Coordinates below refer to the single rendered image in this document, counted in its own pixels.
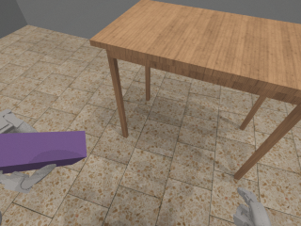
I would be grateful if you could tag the table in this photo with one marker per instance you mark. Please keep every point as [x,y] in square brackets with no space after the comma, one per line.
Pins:
[251,54]

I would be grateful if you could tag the robot left hand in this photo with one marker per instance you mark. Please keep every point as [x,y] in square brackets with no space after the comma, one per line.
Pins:
[19,181]

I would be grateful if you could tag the sponge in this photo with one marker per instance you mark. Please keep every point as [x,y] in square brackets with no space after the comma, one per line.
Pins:
[33,151]

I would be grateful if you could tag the robot right hand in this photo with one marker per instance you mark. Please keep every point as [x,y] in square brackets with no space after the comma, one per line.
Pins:
[253,215]

